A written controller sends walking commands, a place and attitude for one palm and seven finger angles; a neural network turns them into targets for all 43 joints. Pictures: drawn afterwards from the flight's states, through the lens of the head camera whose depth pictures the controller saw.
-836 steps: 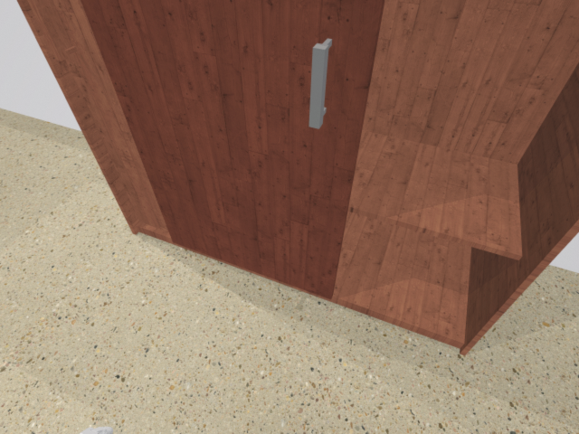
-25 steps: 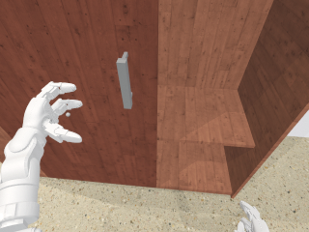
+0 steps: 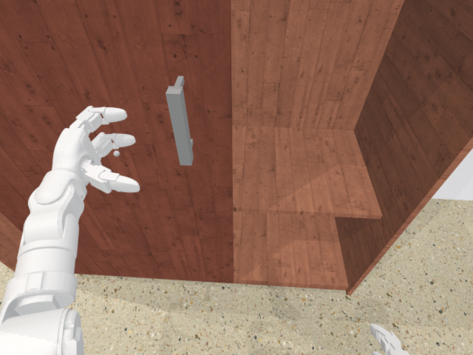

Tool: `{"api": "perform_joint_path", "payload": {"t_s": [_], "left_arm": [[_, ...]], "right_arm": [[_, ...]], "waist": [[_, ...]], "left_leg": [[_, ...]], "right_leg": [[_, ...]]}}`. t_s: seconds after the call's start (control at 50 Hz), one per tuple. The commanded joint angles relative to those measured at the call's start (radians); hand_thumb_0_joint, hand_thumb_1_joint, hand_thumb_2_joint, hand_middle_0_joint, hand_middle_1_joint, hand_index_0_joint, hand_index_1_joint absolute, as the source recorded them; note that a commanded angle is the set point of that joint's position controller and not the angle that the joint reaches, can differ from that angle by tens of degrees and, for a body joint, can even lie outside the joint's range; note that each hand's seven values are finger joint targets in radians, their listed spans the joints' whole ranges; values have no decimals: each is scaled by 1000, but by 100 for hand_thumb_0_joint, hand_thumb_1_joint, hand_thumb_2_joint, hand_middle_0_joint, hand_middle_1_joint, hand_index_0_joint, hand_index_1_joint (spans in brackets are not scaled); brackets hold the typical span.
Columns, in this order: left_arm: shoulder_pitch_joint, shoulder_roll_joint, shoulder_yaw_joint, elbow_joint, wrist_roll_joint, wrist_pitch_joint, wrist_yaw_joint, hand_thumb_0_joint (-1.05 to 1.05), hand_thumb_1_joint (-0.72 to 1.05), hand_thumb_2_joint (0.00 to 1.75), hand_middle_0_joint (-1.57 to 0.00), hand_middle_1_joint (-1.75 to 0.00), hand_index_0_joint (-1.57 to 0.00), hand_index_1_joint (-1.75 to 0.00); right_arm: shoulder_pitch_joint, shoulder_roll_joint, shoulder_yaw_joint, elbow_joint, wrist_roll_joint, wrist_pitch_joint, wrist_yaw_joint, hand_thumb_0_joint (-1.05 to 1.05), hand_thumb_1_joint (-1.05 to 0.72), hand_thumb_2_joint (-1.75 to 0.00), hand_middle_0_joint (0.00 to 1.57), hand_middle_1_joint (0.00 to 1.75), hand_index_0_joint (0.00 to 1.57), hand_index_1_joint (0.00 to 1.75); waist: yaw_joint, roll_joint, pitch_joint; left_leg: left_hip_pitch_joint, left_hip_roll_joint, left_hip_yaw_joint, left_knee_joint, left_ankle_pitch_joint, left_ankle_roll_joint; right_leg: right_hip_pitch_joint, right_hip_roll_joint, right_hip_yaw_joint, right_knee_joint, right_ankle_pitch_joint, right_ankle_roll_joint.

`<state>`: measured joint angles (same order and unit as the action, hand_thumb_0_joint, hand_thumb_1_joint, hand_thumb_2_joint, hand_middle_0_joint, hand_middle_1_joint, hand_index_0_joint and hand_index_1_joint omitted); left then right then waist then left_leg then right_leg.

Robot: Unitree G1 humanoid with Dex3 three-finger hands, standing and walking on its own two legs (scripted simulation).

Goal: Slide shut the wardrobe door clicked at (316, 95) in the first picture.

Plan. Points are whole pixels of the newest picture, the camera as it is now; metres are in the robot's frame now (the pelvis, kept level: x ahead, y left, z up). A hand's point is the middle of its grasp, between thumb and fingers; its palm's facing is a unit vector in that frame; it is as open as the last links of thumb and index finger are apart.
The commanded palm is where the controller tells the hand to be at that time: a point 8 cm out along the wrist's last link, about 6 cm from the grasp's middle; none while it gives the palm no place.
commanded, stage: move the hooked fingers beside the handle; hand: left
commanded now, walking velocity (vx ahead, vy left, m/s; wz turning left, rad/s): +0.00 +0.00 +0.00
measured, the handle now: (183, 122) +0.50 +0.12 +0.14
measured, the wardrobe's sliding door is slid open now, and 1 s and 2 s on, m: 0.49 0.49 0.49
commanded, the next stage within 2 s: feel for the door with the fingertips in 1.18 s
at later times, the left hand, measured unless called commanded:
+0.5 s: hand (145, 129) +0.46 +0.18 +0.15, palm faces +0.01 -1.00 -0.02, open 14.0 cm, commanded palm +0.43 +0.23 +0.14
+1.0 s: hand (151, 131) +0.45 +0.17 +0.15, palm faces +0.01 -1.00 -0.01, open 14.0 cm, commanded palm +0.43 +0.23 +0.14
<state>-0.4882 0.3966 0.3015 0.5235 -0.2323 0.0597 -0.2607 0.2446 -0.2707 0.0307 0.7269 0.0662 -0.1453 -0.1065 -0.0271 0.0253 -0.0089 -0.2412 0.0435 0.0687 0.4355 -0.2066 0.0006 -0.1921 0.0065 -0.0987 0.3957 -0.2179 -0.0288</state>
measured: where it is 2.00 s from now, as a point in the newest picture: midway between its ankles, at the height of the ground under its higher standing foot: outside the picture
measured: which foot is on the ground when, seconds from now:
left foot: down 0.00-1.00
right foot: down 0.00-1.00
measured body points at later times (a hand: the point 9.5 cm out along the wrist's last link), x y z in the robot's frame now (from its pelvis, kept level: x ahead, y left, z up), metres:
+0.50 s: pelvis +0.00 +0.00 +0.00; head +0.04 +0.00 +0.45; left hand +0.45 +0.24 +0.15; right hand +0.05 -0.27 -0.12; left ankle +0.01 +0.12 -0.74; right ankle +0.00 -0.10 -0.74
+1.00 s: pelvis +0.00 +0.00 +0.00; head +0.03 +0.00 +0.45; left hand +0.44 +0.23 +0.15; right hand +0.10 -0.26 -0.12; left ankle +0.01 +0.12 -0.74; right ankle +0.00 -0.10 -0.74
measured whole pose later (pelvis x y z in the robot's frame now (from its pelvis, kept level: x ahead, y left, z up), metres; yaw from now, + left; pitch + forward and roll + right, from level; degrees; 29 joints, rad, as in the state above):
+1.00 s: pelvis +0.00 +0.00 +0.00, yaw -1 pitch +4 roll -1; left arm -0.74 0.36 0.27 0.84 -0.16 -0.06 -0.17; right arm 0.27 -0.26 0.02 0.73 0.05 -0.11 -0.07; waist -0.07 0.03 -0.02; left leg -0.32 0.05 0.08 0.47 -0.22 0.00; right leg -0.27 0.01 -0.09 0.43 -0.23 -0.03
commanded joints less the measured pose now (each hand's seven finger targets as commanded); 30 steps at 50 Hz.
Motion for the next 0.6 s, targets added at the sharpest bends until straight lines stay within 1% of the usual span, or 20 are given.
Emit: {"api": "perform_joint_path", "payload": {"t_s": [0.0,0.04,0.08,0.1,0.14,0.16,0.2,0.24,0.28,0.3,0.34,0.36,0.38,0.4,0.42,0.44,0.48,0.5,0.52,0.58], "left_arm": [[-493,234,40,-162,-11,-84,9,0,-50,30,-30,-120,-30,-120],[-524,219,23,-124,-5,-91,12,0,-50,30,-30,-120,-30,-120],[-564,226,23,-135,6,-110,21,0,-50,30,-30,-120,-30,-120],[-560,208,11,-115,7,-113,25,0,-50,30,-30,-120,-30,-120],[-605,230,28,-56,10,-123,34,0,-50,30,-30,-120,-30,-120],[-603,225,21,-41,15,-130,37,0,-50,30,-30,-120,-30,-120],[-618,225,26,-5,21,-139,44,0,-50,30,-30,-120,-30,-120],[-639,228,25,42,28,-149,47,0,-50,30,-30,-120,-30,-120],[-688,265,45,63,38,-166,54,0,-50,30,-30,-120,-30,-120],[-714,248,27,86,40,-173,52,0,-50,30,-30,-120,-30,-120],[-748,275,44,145,46,-190,50,0,-50,30,-30,-120,-30,-120],[-778,295,52,152,51,-207,52,0,-50,30,-30,-120,-30,-120],[-778,294,52,145,56,-223,49,0,-50,30,-30,-120,-30,-120],[-753,260,32,151,55,-232,45,0,-50,30,-30,-120,-30,-120],[-762,247,21,115,53,-245,41,0,-50,30,-30,-120,-30,-120],[-732,243,28,98,48,-250,39,0,-50,30,-30,-120,-30,-120],[-654,272,62,112,46,-237,36,0,-50,30,-30,-120,-30,-120],[-670,251,42,99,43,-228,34,0,-50,30,-30,-120,-30,-120],[-658,234,34,91,40,-219,34,0,-50,30,-30,-120,-30,-120],[-641,232,36,26,43,-203,49,0,-50,30,-30,-120,-30,-120]], "right_arm": [[-30,-154,-54,-111,4,-43,-7,0,-90,-90,20,30,20,30],[-20,-153,-54,-106,5,-39,-5,0,-90,-90,20,30,20,30],[-11,-151,-56,-106,-1,-39,1,0,-90,-90,20,30,20,30],[-8,-149,-56,-104,1,-37,2,0,-90,-90,20,30,20,30],[10,-153,-57,-87,-2,-33,2,0,-90,-90,20,30,20,30],[16,-155,-56,-85,-5,-30,6,0,-90,-90,20,30,20,30],[25,-154,-59,-85,-5,-28,10,0,-90,-90,20,30,20,30],[37,-154,-60,-79,-5,-24,12,0,-90,-90,20,30,20,30],[55,-160,-62,-74,-9,-22,14,0,-90,-90,20,30,20,30],[61,-158,-61,-71,-9,-21,15,0,-90,-90,20,30,20,30],[81,-162,-63,-60,-11,-20,14,0,-90,-90,20,30,20,30],[94,-167,-64,-53,-14,-18,16,0,-90,-90,20,30,20,30],[99,-163,-66,-59,-16,-19,18,0,-90,-90,20,30,20,30],[101,-159,-66,-64,-15,-21,21,0,-90,-90,20,30,20,30],[105,-159,-70,-68,-15,-24,24,0,-90,-90,20,30,20,30],[108,-158,-74,-71,-16,-26,26,0,-90,-90,20,30,20,30],[118,-164,-77,-73,-15,-19,30,0,-90,-90,20,30,20,30],[114,-164,-77,-75,-12,-16,30,0,-90,-90,20,30,20,30],[112,-161,-79,-78,-9,-15,31,0,-90,-90,20,30,20,30],[103,-159,-81,-85,-7,-11,34,0,-90,-90,20,30,20,30]], "waist": [[-26,2,-251],[-28,7,-252],[-22,27,-300],[-26,21,-297],[-38,-7,-282],[-30,3,-280],[-36,-15,-293],[-38,-10,-280],[-45,-15,-300],[-52,-10,-290],[-62,-20,-283],[-64,-10,-292],[-58,9,-324],[-53,16,-336],[-54,45,-367],[-46,42,-401],[-32,10,-404],[-46,5,-382],[-42,-6,-369],[-36,25,-364]], "left_leg": [[134,-42,-62,-27,166,19],[131,-43,-61,-26,158,18],[153,-45,-66,-22,192,18],[155,-45,-67,-19,193,18],[136,-44,-66,-19,167,19],[124,-47,-63,-18,167,19],[119,-45,-60,-15,169,22],[102,-46,-58,-12,159,20],[91,-46,-56,-7,155,23],[83,-47,-56,-3,148,23],[63,-46,-54,7,135,24],[54,-49,-53,12,129,24],[68,-48,-57,12,147,23],[83,-47,-57,17,169,21],[113,-47,-60,22,194,19],[136,-46,-60,27,227,20],[117,-43,-56,29,258,22],[116,-42,-54,25,260,23],[111,-42,-51,23,252,24],[126,-41,-50,21,263,26]], "right_leg": [[7,21,60,-42,230,16],[-2,21,60,-42,220,15],[14,22,59,-35,245,11],[9,24,59,-34,247,11],[-6,25,60,-37,227,15],[0,26,61,-37,224,13],[2,24,65,-31,239,16],[-6,24,65,-27,233,15],[-8,23,71,-25,232,19],[-15,23,72,-22,230,19],[-31,23,75,-17,221,21],[-33,25,76,-14,209,22],[-25,24,75,-6,224,19],[-21,27,73,2,247,16],[-23,29,73,6,268,15],[-9,31,72,10,297,14],[15,33,68,16,338,15],[7,34,67,14,345,17],[2,36,66,10,338,18],[0,37,63,5,335,16]]}}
